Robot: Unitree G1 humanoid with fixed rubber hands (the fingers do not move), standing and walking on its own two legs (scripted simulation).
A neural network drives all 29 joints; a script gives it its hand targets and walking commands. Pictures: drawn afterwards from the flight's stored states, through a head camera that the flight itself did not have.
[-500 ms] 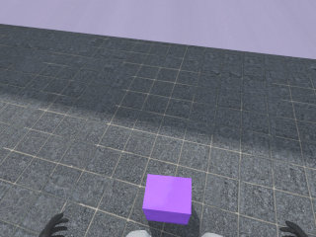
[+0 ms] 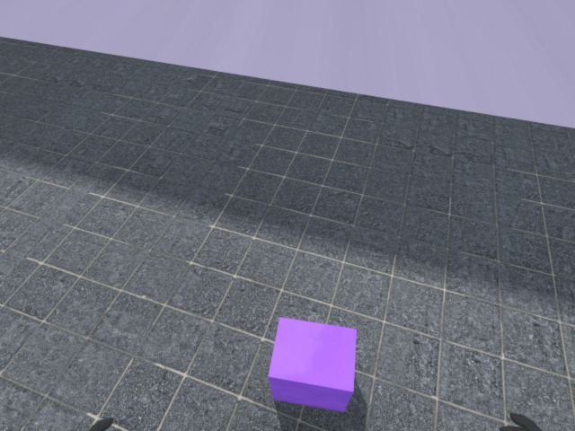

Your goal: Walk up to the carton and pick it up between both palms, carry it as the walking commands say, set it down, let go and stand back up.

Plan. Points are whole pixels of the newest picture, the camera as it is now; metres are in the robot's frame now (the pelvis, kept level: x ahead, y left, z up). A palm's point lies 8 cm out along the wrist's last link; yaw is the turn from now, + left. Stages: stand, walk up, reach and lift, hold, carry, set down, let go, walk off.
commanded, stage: walk up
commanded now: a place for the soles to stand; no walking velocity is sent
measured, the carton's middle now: (312, 366) +0.39 -0.02 -0.63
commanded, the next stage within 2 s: none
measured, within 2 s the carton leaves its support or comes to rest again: neither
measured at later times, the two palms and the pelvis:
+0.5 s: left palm out of the picture +0.07 +0.40 -0.09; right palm out of the picture +0.14 -0.30 -0.11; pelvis +0.01 +0.04 -0.02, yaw +2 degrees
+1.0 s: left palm (54, 422) +0.15 +0.38 -0.11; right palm out of the picture +0.13 -0.24 -0.11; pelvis +0.04 +0.07 -0.01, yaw -5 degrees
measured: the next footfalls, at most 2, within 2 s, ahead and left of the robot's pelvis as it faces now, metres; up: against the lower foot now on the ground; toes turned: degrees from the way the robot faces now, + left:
right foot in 0.70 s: +0.07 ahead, -0.03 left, +0.00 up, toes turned -11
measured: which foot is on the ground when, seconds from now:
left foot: down 0.00-1.00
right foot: down 0.00-0.50, up 0.52-0.68, down 0.70-1.00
